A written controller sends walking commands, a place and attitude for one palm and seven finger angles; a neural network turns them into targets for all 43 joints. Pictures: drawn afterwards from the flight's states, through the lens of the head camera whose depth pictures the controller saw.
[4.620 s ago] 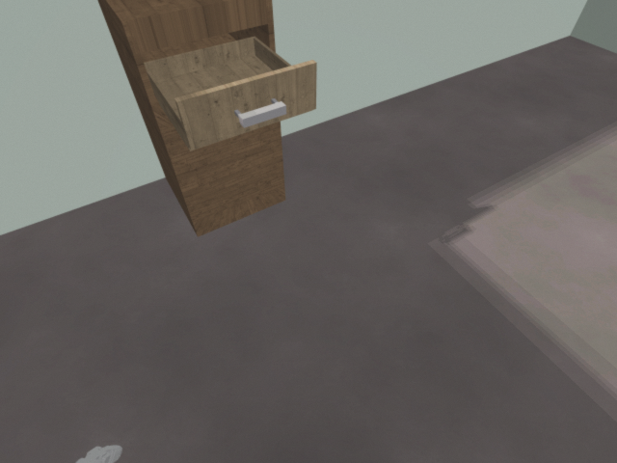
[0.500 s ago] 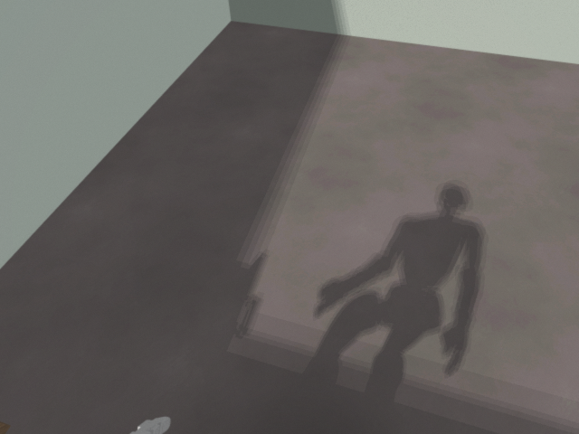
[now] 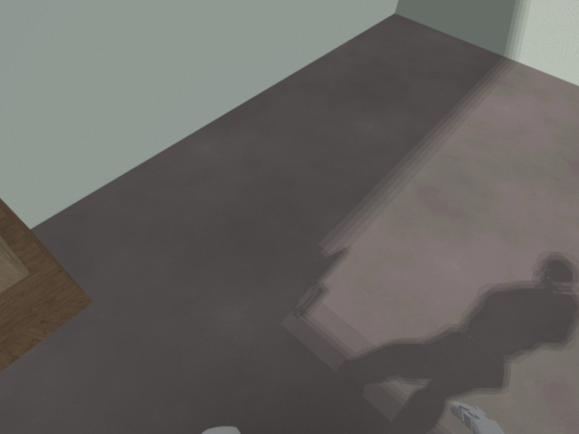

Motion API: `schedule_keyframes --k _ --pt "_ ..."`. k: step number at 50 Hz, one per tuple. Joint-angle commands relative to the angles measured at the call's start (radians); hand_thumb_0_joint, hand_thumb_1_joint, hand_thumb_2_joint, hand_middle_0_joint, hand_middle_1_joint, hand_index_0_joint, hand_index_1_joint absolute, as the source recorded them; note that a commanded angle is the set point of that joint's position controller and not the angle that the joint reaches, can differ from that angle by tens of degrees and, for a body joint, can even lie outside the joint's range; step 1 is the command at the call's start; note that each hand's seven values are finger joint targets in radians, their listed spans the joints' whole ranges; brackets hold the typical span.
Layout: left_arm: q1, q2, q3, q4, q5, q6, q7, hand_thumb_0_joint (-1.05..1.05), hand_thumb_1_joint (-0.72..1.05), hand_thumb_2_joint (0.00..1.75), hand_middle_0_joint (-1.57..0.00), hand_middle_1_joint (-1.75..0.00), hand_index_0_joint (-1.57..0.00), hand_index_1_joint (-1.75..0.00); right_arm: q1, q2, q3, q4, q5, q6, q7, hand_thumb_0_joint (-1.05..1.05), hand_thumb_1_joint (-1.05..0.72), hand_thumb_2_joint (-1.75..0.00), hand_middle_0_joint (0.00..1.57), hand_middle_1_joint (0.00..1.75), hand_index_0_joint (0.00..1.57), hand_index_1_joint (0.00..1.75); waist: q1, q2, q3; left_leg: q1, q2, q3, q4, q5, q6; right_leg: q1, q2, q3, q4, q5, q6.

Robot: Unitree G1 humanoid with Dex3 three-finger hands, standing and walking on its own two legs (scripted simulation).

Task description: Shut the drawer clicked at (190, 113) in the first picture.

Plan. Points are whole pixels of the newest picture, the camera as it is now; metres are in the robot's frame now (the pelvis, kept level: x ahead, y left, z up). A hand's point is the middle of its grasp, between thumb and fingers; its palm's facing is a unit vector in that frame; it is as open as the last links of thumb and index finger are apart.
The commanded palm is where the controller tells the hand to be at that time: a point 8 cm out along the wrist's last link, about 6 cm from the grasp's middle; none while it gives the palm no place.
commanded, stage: turn to face it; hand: left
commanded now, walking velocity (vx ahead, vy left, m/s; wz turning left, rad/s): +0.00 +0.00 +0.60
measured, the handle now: out of the picture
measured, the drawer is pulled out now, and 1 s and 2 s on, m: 0.30 0.30 0.30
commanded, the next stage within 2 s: take the last steps up to it in 1.38 s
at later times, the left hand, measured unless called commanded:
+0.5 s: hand out of the picture +0.08 +0.23 -0.13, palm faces +0.28 -0.92 -0.26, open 7.4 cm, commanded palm none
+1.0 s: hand out of the picture -0.12 +0.20 -0.17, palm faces +0.59 -0.76 -0.28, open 7.4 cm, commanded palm none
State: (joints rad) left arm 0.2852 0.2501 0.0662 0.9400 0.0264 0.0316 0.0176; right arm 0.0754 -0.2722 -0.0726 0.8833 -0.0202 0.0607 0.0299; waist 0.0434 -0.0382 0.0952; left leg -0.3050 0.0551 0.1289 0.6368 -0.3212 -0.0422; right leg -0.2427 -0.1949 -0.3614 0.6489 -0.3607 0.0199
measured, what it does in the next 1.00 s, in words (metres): steps on the spot, turning left: right foot, then left foot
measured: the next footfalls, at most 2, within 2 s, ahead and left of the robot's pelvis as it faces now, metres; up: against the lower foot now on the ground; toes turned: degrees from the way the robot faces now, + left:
right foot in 0.54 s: +0.07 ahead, -0.13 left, +0.00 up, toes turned +17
left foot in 0.96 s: -0.05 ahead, +0.12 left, +0.00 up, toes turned +40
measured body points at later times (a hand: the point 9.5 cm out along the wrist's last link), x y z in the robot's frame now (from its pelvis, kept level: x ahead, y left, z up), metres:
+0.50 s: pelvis +0.00 -0.01 +0.01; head +0.04 +0.00 +0.46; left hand +0.07 +0.27 -0.11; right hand +0.11 -0.24 -0.14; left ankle +0.01 +0.10 -0.72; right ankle +0.03 -0.14 -0.70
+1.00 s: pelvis -0.01 +0.00 +0.00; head +0.02 +0.04 +0.44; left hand -0.15 +0.24 -0.15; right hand +0.24 -0.16 -0.13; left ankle -0.08 +0.09 -0.73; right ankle +0.03 -0.14 -0.71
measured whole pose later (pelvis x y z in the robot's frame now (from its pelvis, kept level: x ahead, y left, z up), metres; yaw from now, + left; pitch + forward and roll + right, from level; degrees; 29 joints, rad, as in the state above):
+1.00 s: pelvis -0.01 +0.00 +0.00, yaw +35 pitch +0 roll +1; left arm 0.26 0.27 0.07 0.91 0.02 0.05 0.02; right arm 0.12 -0.26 -0.07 0.90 -0.02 0.04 0.03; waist 0.02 -0.06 0.11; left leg -0.29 0.01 0.09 0.63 -0.30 -0.01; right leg -0.30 -0.20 -0.19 0.81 -0.48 0.07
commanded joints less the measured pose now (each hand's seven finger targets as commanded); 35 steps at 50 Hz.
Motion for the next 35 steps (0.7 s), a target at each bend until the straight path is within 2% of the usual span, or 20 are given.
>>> schedule_keyframes --k 1,2,3,5,6,9,12,14,19,22,24,25,26,27,28,29,30,31,33,35 --pt "-0.082 0.097 0.020 -0.158 -0.006 -0.005 -0.004 0.00 0.90 0.90 -0.20 -0.30 -0.20 -0.30 0.243 -0.283 -0.062 -0.025 0.007 -0.041 -0.016 0.00 -0.90 -0.90 0.20 0.30 0.20 0.30 -0.140 0.336 -0.213 0.348 0.411 -0.476 -0.276 0.691 0.254 -0.378 0.040 0.214 0.444 -0.329 0.074" --pt "-0.112 0.097 0.024 -0.149 -0.004 0.008 0.007 0.00 0.90 0.90 -0.20 -0.30 -0.20 -0.30 0.240 -0.255 -0.057 -0.014 0.008 -0.045 -0.029 0.00 -0.90 -0.90 0.20 0.30 0.20 0.30 -0.138 0.329 -0.226 0.315 0.363 -0.473 -0.267 0.648 0.243 -0.385 0.044 0.317 0.513 -0.273 0.067" --pt "-0.118 0.099 0.031 -0.137 -0.008 0.007 0.004 0.00 0.90 0.90 -0.20 -0.30 -0.20 -0.30 0.174 -0.225 -0.050 -0.031 0.005 -0.044 -0.038 0.00 -0.90 -0.90 0.20 0.30 0.20 0.30 -0.114 0.299 -0.178 0.259 0.314 -0.434 -0.273 0.548 0.230 -0.404 0.048 0.338 0.552 -0.197 0.067" --pt "-0.072 0.104 0.038 -0.100 -0.006 0.005 -0.010 0.00 0.90 0.90 -0.20 -0.30 -0.20 -0.30 0.061 -0.169 -0.031 -0.065 0.004 -0.051 -0.039 0.00 -0.90 -0.90 0.20 0.30 0.20 0.30 -0.055 0.196 -0.140 0.180 0.217 -0.335 -0.295 0.448 0.184 -0.361 0.053 0.345 0.562 -0.045 0.075" --pt "-0.050 0.107 0.038 -0.086 -0.005 0.006 -0.012 0.00 0.90 0.90 -0.20 -0.30 -0.20 -0.30 0.051 -0.159 -0.028 -0.068 0.006 -0.056 -0.039 0.00 -0.90 -0.90 0.20 0.30 0.20 0.30 -0.045 0.167 -0.142 0.177 0.187 -0.312 -0.304 0.450 0.174 -0.344 0.060 0.345 0.552 -0.008 0.079" --pt "-0.052 0.108 0.038 -0.085 -0.006 0.006 -0.009 0.00 0.90 0.90 -0.20 -0.30 -0.20 -0.30 0.084 -0.150 -0.029 -0.057 0.009 -0.060 -0.039 0.00 -0.90 -0.90 0.20 0.30 0.20 0.30 -0.049 0.146 -0.158 0.194 0.163 -0.321 -0.312 0.466 0.181 -0.317 0.074 0.356 0.500 0.018 0.088" --pt "-0.086 0.100 0.036 -0.105 -0.009 0.005 -0.002 0.00 0.90 0.90 -0.20 -0.30 -0.20 -0.30 0.120 -0.148 -0.034 -0.044 0.007 -0.057 -0.038 0.00 -0.90 -0.90 0.20 0.30 0.20 0.30 -0.063 0.140 -0.157 0.218 0.165 -0.373 -0.312 0.449 0.200 -0.320 0.086 0.368 0.441 0.003 0.095" --pt "-0.119 0.098 0.035 -0.121 -0.011 0.002 0.000 0.00 0.90 0.90 -0.20 -0.30 -0.20 -0.30 0.142 -0.146 -0.040 -0.035 0.005 -0.055 -0.038 0.00 -0.90 -0.90 0.20 0.30 0.20 0.30 -0.073 0.158 -0.152 0.232 0.164 -0.409 -0.306 0.454 0.209 -0.320 0.095 0.373 0.392 -0.017 0.095" --pt "-0.176 0.076 0.025 -0.156 -0.017 -0.001 0.006 0.00 0.90 0.90 -0.20 -0.30 -0.20 -0.30 0.163 -0.147 -0.051 -0.025 -0.003 -0.046 -0.037 0.00 -0.90 -0.90 0.20 0.30 0.20 0.30 -0.087 0.178 -0.149 0.191 0.159 -0.500 -0.280 0.429 0.229 -0.248 0.133 0.379 0.226 -0.077 0.080" --pt "-0.144 0.062 0.021 -0.159 -0.024 -0.007 0.010 0.00 0.90 0.90 -0.20 -0.30 -0.20 -0.30 0.140 -0.149 -0.055 -0.032 -0.005 -0.039 -0.037 0.00 -0.90 -0.90 0.20 0.30 0.20 0.30 -0.070 0.198 -0.166 0.114 0.131 -0.537 -0.248 0.468 0.217 -0.111 0.172 0.370 0.078 -0.068 0.060" --pt "-0.085 0.075 0.023 -0.151 -0.026 -0.016 0.014 0.00 0.90 0.90 -0.20 -0.30 -0.20 -0.30 0.113 -0.144 -0.059 -0.039 0.000 -0.037 -0.033 0.00 -0.90 -0.90 0.20 0.30 0.20 0.30 -0.040 0.186 -0.186 0.060 0.096 -0.538 -0.199 0.461 0.185 0.011 0.186 0.359 -0.091 0.036 0.050" --pt "-0.047 0.090 0.029 -0.144 -0.026 -0.023 0.017 0.00 0.90 0.90 -0.20 -0.30 -0.20 -0.30 0.107 -0.129 -0.058 -0.046 0.006 -0.036 -0.031 0.00 -0.90 -0.90 0.20 0.30 0.20 0.30 -0.018 0.157 -0.201 -0.022 0.061 -0.521 -0.155 0.371 0.145 0.137 0.161 0.368 -0.239 0.127 0.042" --pt "-0.018 0.160 0.043 -0.141 -0.013 -0.032 0.024 0.00 0.90 0.90 -0.20 -0.30 -0.20 -0.30 0.125 -0.072 -0.051 -0.054 0.017 -0.036 -0.025 0.00 -0.90 -0.90 0.20 0.30 0.20 0.30 -0.006 -0.035 -0.213 -0.201 -0.030 -0.412 -0.002 0.122 0.074 0.294 -0.023 0.535 -0.366 0.101 -0.010" --pt "-0.035 0.227 0.051 -0.157 -0.001 -0.033 0.026 0.00 0.90 0.90 -0.20 -0.30 -0.20 -0.30 0.132 -0.032 -0.045 -0.080 0.013 -0.037 -0.023 0.00 -0.90 -0.90 0.20 0.30 0.20 0.30 -0.007 -0.257 -0.174 -0.340 -0.159 -0.197 0.232 -0.231 -0.001 0.269 -0.281 0.750 -0.405 0.157 -0.134" --pt "-0.061 0.209 0.046 -0.170 -0.010 -0.031 0.028 0.00 0.90 0.90 -0.20 -0.30 -0.20 -0.30 0.120 -0.086 -0.056 -0.072 -0.004 -0.024 -0.024 0.00 -0.90 -0.90 0.20 0.30 0.20 0.30 -0.012 -0.201 -0.151 -0.300 -0.097 -0.236 0.406 -0.245 0.008 0.129 -0.293 0.716 -0.408 0.149 -0.173" --pt "-0.118 0.178 0.041 -0.180 -0.011 -0.027 0.030 0.00 0.90 0.90 -0.20 -0.30 -0.20 -0.30 0.117 -0.078 -0.061 -0.062 -0.002 -0.013 -0.020 0.00 -0.90 -0.90 0.20 0.30 0.20 0.30 -0.044 -0.163 -0.113 -0.283 -0.082 -0.229 0.505 -0.203 0.007 0.059 -0.243 0.675 -0.403 0.142 -0.169" --pt "-0.165 0.145 0.029 -0.185 -0.012 -0.029 0.025 0.00 0.90 0.90 -0.20 -0.30 -0.20 -0.30 0.124 -0.074 -0.057 -0.039 -0.004 -0.005 -0.012 0.00 -0.90 -0.90 0.20 0.30 0.20 0.30 -0.067 -0.112 -0.050 -0.283 -0.055 -0.209 0.576 -0.125 -0.001 0.011 -0.178 0.565 -0.384 0.171 -0.149" --pt "-0.188 0.117 0.018 -0.187 -0.010 -0.034 0.022 0.00 0.90 0.90 -0.20 -0.30 -0.20 -0.30 0.145 -0.065 -0.054 -0.023 -0.005 -0.002 -0.004 0.00 -0.90 -0.90 0.20 0.30 0.20 0.30 -0.085 -0.093 -0.031 -0.279 -0.047 -0.184 0.606 -0.068 -0.013 0.004 -0.130 0.472 -0.358 0.240 -0.130" --pt "-0.158 0.111 0.014 -0.176 -0.008 -0.041 0.021 0.00 0.90 0.90 -0.20 -0.30 -0.20 -0.30 0.152 -0.056 -0.047 -0.016 -0.001 0.001 0.000 0.00 -0.90 -0.90 0.20 0.30 0.20 0.30 -0.074 -0.141 -0.049 -0.279 -0.036 -0.153 0.602 -0.039 -0.030 0.050 -0.112 0.396 -0.336 0.334 -0.124" --pt "-0.109 0.123 0.018 -0.158 -0.005 -0.040 0.021 0.00 0.90 0.90 -0.20 -0.30 -0.20 -0.30 0.116 -0.049 -0.043 -0.024 0.001 0.003 0.002 0.00 -0.90 -0.90 0.20 0.30 0.20 0.30 -0.051 -0.139 -0.049 -0.270 -0.028 -0.131 0.540 -0.053 -0.041 0.085 -0.119 0.369 -0.324 0.381 -0.126"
